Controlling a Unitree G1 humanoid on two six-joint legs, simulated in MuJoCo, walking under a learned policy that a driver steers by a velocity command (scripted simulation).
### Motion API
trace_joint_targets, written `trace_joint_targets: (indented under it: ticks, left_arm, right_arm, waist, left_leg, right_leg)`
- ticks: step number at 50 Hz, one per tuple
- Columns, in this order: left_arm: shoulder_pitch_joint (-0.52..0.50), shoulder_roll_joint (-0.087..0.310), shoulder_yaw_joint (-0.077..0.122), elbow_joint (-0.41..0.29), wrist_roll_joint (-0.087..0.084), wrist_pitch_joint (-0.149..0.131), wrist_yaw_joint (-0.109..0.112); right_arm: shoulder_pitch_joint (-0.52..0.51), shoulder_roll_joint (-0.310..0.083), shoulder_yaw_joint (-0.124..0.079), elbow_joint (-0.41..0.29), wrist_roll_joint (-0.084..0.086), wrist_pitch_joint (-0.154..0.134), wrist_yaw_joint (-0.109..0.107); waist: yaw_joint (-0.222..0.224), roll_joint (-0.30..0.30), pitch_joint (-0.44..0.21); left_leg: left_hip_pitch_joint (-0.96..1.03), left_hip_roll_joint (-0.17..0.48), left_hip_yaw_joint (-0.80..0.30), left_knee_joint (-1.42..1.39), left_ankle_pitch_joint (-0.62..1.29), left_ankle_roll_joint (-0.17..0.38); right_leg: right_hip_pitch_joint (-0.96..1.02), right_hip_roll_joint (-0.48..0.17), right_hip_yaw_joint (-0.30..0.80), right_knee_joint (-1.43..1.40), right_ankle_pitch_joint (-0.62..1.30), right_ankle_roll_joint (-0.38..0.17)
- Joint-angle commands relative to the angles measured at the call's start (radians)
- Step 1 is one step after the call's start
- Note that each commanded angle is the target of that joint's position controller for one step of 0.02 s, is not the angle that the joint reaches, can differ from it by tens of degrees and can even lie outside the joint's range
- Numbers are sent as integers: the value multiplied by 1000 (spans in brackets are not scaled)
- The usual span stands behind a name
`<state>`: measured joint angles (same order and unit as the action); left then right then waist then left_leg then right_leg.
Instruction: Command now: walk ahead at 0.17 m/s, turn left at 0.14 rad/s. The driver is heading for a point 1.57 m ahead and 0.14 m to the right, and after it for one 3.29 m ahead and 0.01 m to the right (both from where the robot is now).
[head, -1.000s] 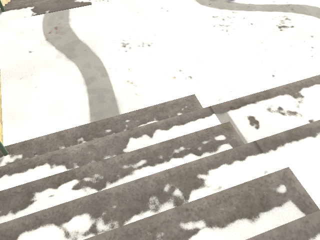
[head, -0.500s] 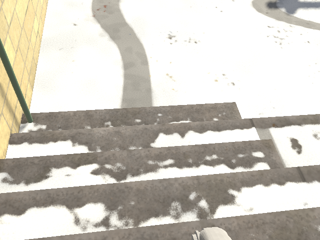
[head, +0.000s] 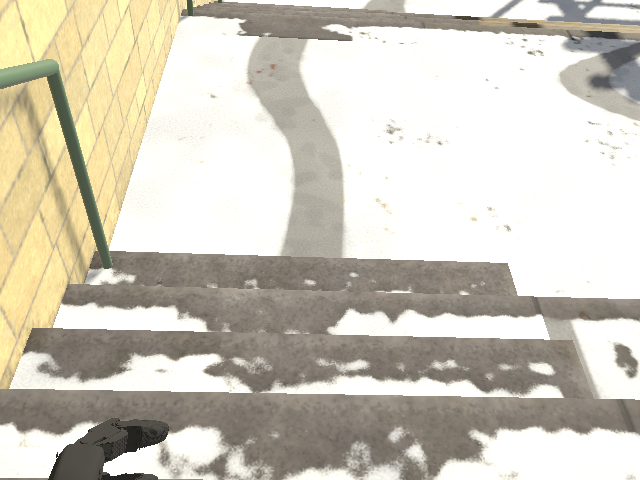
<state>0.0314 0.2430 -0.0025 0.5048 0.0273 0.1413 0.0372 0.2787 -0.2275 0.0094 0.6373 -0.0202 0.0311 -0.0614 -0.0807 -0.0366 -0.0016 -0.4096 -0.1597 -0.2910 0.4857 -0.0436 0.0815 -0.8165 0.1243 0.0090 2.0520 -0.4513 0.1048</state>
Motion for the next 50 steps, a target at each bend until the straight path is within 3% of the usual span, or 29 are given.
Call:
trace_joint_targets:
  ticks: [1, 3, 4, 5, 6, 7, 8, 10, 11, 12, 14, 18, 21, 24, 28, 30, 31, 32, 33, 34, 35, 36, 37, 38, 40, 43, 47, 49, 50]
  left_arm:
    - [19, 25, -2, -107, -7, -34, -39]
    - [265, 75, -1, -64, 0, -49, -82]
    - [494, 117, 17, -4, -5, -50, -84]
    - [727, 141, 27, 112, -23, -48, -67]
    - [808, 79, -10, 213, -42, -67, -64]
    - [797, 241, 31, 219, -84, -109, -32]
    - [587, 241, 32, 193, -41, -149, -8]
    - [222, 184, 42, 144, 51, -170, -16]
    - [151, 164, 44, 152, 60, -171, -28]
    - [113, 137, 43, 165, 43, -170, -40]
    - [192, 129, 46, 206, -2, -170, -47]
    - [513, 120, 46, 338, -4, -156, -8]
    - [625, 93, 42, 387, 25, -156, 2]
    - [652, 84, 38, 421, 37, -158, 18]
    - [664, 75, 31, 462, 30, -157, 22]
    - [622, 96, 39, 474, -3, -156, 6]
    - [557, 109, 59, 459, -8, -168, -17]
    - [606, 112, 57, 429, -44, -179, -5]
    - [583, 154, 53, 417, -38, -182, 3]
    - [498, 161, 53, 398, -4, -183, 1]
    - [395, 203, 77, 393, 14, -184, -16]
    - [351, 166, 77, 393, 30, -185, -28]
    - [326, 125, 70, 393, 26, -175, -37]
    - [300, 87, 68, 395, 47, -165, -49]
    - [388, 55, 64, 428, 43, -165, -61]
    - [231, 54, 65, 385, 19, -217, -76]
    - [105, 30, 50, 350, 10, -189, -76]
    - [53, 30, 46, 320, -9, -188, -64]
    - [115, 36, 51, 334, -1, -193, -54]
  right_arm:
    - [-10, -212, -65, -65, -3, -8, -7]
    - [-120, -273, -108, -75, 42, -5, 1]
    - [-154, -263, -117, -68, 36, -5, 3]
    - [-222, -181, -105, -55, 22, 5, 0]
    - [-319, -6, -57, -70, 3, -17, 3]
    - [-354, -3, -59, -175, -2, -81, 17]
    - [-335, -16, -67, -142, 6, -115, 13]
    - [-164, -101, -92, -5, 0, -90, 32]
    - [-106, -146, -111, 36, 1, -60, 52]
    - [-56, -150, -119, 74, 3, -37, 66]
    - [-63, -114, -104, 98, -1, -11, 90]
    - [-272, -62, -69, 65, -32, -1, 109]
    - [-405, -2, -36, 27, -22, -11, 114]
    - [-424, 14, -22, 34, -8, -31, 98]
    - [-254, -4, -23, 135, 4, -57, 77]
    - [9, -17, -40, 244, -13, -61, 69]
    - [260, -78, -67, 308, 4, -53, 71]
    - [346, -111, -67, 302, 14, -56, 85]
    - [323, -156, -95, 295, 34, -56, 85]
    - [260, -146, -104, 284, 23, -54, 61]
    - [71, -25, -59, 238, 18, -59, 57]
    - [74, -39, -58, 254, -12, -80, 52]
    - [74, -19, -46, 280, 3, -97, 45]
    - [102, -41, -49, 294, 14, -106, 43]
    - [114, -96, -68, 318, 3, -113, 42]
    - [48, -37, -49, 320, 45, -147, 40]
    - [121, -57, -45, 351, 17, -118, 36]
    - [201, -55, -39, 380, -18, -104, 13]
    - [211, -63, -36, 384, -30, -101, 14]
  waist:
    - [40, 163, -135]
    - [162, 323, -164]
    - [261, 375, -100]
    - [407, 56, 79]
    - [431, -207, 358]
    - [336, -391, 393]
    - [192, -181, 408]
    - [-13, -33, 271]
    - [-63, 0, 210]
    - [-99, -11, 144]
    - [-68, 20, 92]
    - [119, -15, 143]
    - [244, -91, 90]
    - [295, -74, 77]
    - [249, 31, 72]
    - [127, 93, 1]
    - [-3, 230, -153]
    - [8, 192, -287]
    - [-42, 183, -308]
    - [-32, 162, -193]
    - [57, -24, -28]
    - [57, 69, 42]
    - [126, 15, 157]
    - [113, 49, 174]
    - [144, 125, 88]
    - [139, 92, 78]
    - [65, 107, 163]
    - [18, 78, 220]
    - [36, 73, 163]
  left_leg:
    - [98, 251, -268, -333, -415, 182]
    - [-243, 196, -70, -467, -508, 62]
    - [-359, 185, -93, -413, -599, 27]
    - [-497, 104, -116, 58, -749, 21]
    - [-990, -85, -96, 593, -883, 4]
    - [-1280, -117, -213, 623, -785, -16]
    - [-1192, -89, -274, 665, -559, -45]
    - [-677, -75, -148, 760, -215, -79]
    - [-462, -65, -51, 805, -59, -94]
    - [-251, -62, 29, 847, 100, -103]
    - [-152, -18, 100, 835, 254, -85]
    - [-302, 22, 207, 518, 240, -24]
    - [-275, 48, 309, 147, 214, -45]
    - [-260, 109, 299, -96, 239, -59]
    - [-25, 139, 299, -266, 182, -13]
    - [411, 178, 308, -287, 275, 29]
    - [814, 310, 138, -147, 426, 109]
    - [1137, 496, 24, 211, 695, 177]
    - [1184, 584, -109, 167, 372, 357]
    - [993, 603, -198, -32, -107, 411]
    - [699, 461, -52, -168, -247, 283]
    - [503, 461, -96, -148, -83, 284]
    - [252, 395, 10, -179, 90, 233]
    - [156, 356, 43, -194, 171, 215]
    - [113, 324, 103, -117, 392, 198]
    - [-72, 176, 207, -43, -60, 96]
    - [-64, 229, 125, 66, -193, 103]
    - [50, 239, 126, 192, -157, 103]
    - [37, 241, 130, 295, -101, 103]
  right_leg:
    - [152, -40, -57, -242, -257, -70]
    - [766, 2, -122, -641, -505, -202]
    - [951, 7, -115, -817, -577, -250]
    - [943, -35, 40, -1146, -567, -264]
    - [824, -102, 369, -1227, -559, -202]
    - [761, -375, 1084, -1679, -313, -229]
    - [606, -450, 1213, -1789, -246, -222]
    - [244, -303, 778, -1624, -191, -172]
    - [91, -247, 581, -1559, -190, -187]
    - [-19, -201, 428, -1528, -158, -201]
    - [42, -190, 296, -1511, -108, -214]
    - [444, -149, 223, -1508, 67, -254]
    - [711, -134, 187, -1464, 290, -269]
    - [879, -156, 219, -1368, 416, -273]
    - [834, -158, 245, -1141, 619, -282]
    - [533, -120, 173, -810, 532, -274]
    - [202, -32, 70, -414, -122, -241]
    - [-95, -56, 95, -239, -424, -230]
    - [-306, -84, 97, -168, -350, -199]
    - [-399, -115, 57, -221, -216, -187]
    - [-281, -177, 66, -525, -4, -178]
    - [-169, -174, 97, -620, 73, -165]
    - [-43, -220, 101, -872, 190, -124]
    - [63, -208, 50, -972, 225, -104]
    - [209, -190, 17, -986, 427, -125]
    - [428, -187, 21, -1401, 1003, -181]
    - [460, -163, 1, -1436, 901, -172]
    - [416, -186, -1, -1613, 868, -171]
    - [537, -144, -77, -1554, 862, -174]
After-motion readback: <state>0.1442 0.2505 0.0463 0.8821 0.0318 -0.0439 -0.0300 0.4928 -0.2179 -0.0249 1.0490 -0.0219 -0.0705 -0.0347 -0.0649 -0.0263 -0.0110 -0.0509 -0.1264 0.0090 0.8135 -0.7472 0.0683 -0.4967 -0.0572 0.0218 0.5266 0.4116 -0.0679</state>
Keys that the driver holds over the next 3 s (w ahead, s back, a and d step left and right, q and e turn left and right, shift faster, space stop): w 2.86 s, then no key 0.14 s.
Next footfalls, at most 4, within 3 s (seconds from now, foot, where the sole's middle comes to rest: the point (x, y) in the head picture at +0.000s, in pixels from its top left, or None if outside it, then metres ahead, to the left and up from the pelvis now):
0.10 right None -0.07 -0.12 -0.62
0.60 left None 0.18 0.00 -0.76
1.06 right None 0.49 -0.20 -0.91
1.62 left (298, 429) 0.80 -0.04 -1.05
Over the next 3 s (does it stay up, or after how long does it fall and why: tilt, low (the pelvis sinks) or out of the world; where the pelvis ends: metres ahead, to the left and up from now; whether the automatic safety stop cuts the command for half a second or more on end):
stays up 1.39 -0.10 -0.57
